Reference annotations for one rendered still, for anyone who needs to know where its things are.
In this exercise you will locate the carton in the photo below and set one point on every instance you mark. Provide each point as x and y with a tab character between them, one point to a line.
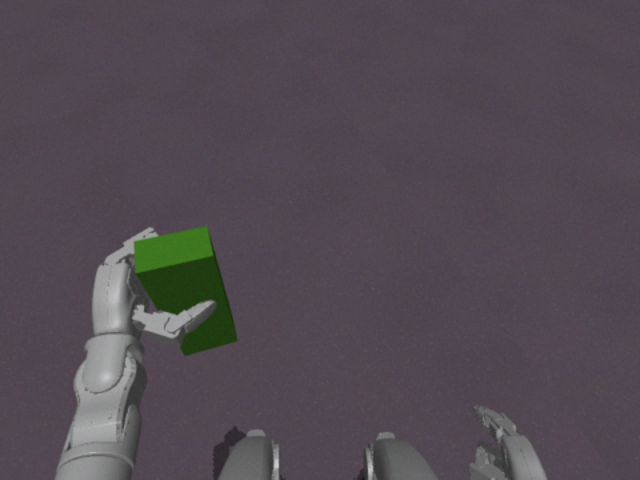
180	270

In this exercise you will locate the left robot hand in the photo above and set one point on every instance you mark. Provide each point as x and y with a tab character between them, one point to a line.
120	303

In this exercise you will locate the right robot hand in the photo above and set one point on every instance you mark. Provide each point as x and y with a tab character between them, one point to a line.
517	459

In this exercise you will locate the left robot arm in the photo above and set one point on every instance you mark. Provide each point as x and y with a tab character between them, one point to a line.
103	439

